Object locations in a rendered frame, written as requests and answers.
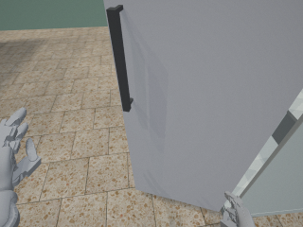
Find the robot left hand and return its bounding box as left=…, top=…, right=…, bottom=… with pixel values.
left=0, top=107, right=42, bottom=191

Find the robot right hand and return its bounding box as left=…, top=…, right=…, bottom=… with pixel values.
left=220, top=191, right=256, bottom=227

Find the handle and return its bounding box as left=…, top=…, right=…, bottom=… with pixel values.
left=106, top=5, right=134, bottom=112

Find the fridge door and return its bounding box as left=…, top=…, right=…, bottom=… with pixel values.
left=103, top=0, right=303, bottom=212

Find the robot left forearm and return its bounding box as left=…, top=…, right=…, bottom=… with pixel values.
left=0, top=190, right=21, bottom=227

